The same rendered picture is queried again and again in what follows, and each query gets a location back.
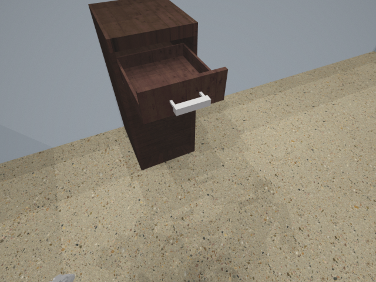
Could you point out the drawer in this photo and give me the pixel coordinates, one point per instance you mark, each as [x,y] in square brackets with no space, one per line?
[152,78]

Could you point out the handle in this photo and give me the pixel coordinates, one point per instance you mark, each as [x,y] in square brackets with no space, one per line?
[191,105]

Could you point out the cabinet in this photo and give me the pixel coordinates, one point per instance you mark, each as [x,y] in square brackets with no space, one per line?
[131,26]

